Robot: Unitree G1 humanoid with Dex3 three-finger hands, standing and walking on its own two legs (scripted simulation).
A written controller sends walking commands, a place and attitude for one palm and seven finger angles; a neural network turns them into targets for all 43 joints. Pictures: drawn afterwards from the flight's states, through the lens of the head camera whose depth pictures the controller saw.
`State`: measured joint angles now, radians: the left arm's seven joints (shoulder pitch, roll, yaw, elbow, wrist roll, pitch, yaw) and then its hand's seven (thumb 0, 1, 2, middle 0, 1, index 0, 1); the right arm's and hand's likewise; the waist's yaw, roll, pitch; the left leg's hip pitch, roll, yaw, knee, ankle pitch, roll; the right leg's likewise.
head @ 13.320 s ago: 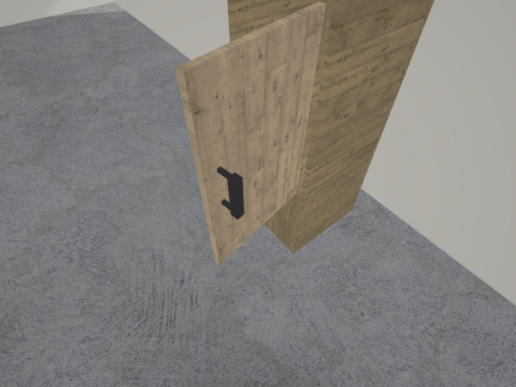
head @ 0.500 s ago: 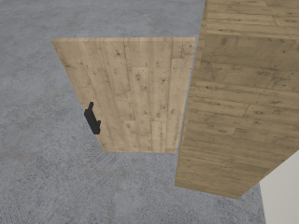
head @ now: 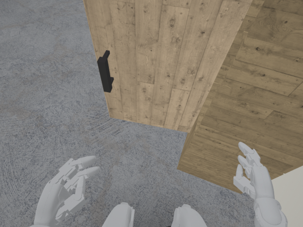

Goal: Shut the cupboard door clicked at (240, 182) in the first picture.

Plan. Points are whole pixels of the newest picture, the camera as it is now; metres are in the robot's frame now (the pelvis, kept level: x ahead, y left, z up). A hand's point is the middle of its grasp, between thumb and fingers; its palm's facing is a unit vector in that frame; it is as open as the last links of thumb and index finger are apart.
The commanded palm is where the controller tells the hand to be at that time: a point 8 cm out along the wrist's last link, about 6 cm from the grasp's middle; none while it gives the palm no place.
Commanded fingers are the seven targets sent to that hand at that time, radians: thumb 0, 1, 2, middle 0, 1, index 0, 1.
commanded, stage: raise the hand and make a fist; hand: left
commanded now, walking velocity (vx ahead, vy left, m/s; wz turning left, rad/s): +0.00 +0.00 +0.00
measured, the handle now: (107, 71) +0.53 +0.21 +0.07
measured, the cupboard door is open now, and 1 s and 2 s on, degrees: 100 100 100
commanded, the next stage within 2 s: bring the fist close to the handle in 1.44 s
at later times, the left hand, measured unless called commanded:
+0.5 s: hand (76, 178) +0.21 +0.19 +0.05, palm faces -0.07 -1.00 -0.03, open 3.6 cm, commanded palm +0.18 +0.25 +0.06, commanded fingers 0.00 0.90 0.90 -1.10 -1.28 -1.10 -1.28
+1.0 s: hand (72, 164) +0.23 +0.21 +0.06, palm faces -0.07 -1.00 -0.04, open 3.1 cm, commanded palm +0.21 +0.26 +0.07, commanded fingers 0.00 0.90 0.90 -1.30 -1.50 -1.30 -1.50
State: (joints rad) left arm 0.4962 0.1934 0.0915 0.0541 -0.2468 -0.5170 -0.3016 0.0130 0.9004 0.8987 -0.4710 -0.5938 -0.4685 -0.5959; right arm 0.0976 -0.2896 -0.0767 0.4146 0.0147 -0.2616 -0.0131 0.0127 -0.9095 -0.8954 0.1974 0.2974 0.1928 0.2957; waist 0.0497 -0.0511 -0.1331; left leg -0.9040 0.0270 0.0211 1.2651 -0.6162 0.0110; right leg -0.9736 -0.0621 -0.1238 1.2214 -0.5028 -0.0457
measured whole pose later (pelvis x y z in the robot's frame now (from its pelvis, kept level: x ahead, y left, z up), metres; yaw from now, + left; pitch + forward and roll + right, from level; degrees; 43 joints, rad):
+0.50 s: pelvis +0.00 +0.02 +0.00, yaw +0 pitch +17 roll -2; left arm 0.46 0.24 0.11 -0.08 -0.26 -0.41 -0.25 0.02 0.90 0.90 -0.92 -1.09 -0.92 -1.09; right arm 0.30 -0.26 -0.01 0.52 0.02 -0.21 -0.04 0.02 -0.90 -0.89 0.21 0.30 0.20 0.30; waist -0.02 0.02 -0.14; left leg -0.95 0.02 0.03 1.25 -0.59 0.05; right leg -1.00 -0.07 -0.12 1.17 -0.46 -0.01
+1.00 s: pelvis +0.01 +0.02 +0.01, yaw +0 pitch +16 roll -3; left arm 0.40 0.26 0.15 -0.07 -0.28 -0.36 -0.31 0.02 0.90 0.90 -1.28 -1.49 -1.28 -1.49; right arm 0.24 -0.22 0.03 0.45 0.02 -0.17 -0.03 0.01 -0.90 -0.89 0.21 0.30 0.20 0.30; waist 0.01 0.02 -0.15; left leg -0.89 0.02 0.00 1.21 -0.61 0.04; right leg -0.93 -0.06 -0.14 1.12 -0.47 -0.01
